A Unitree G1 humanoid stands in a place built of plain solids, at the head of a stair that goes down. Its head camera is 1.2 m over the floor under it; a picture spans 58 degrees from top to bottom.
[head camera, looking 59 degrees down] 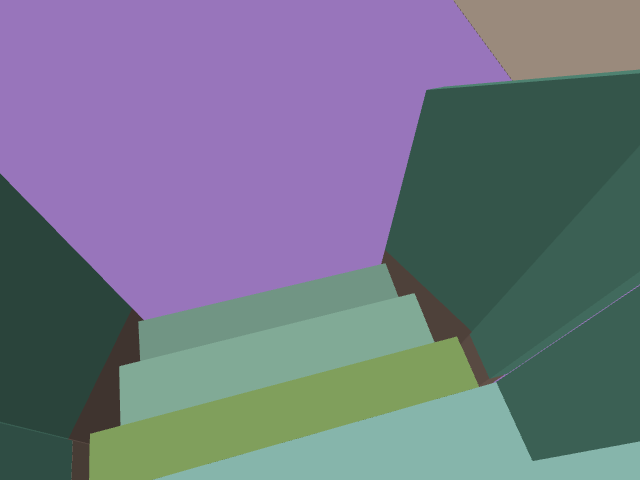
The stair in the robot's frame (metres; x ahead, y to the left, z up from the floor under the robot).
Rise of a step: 0.20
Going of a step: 0.23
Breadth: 1.01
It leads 15 degrees to the left of straight ahead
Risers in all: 3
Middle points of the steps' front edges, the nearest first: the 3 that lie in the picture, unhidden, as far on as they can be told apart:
0.27 0.10 0.00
0.50 0.16 -0.20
0.72 0.22 -0.40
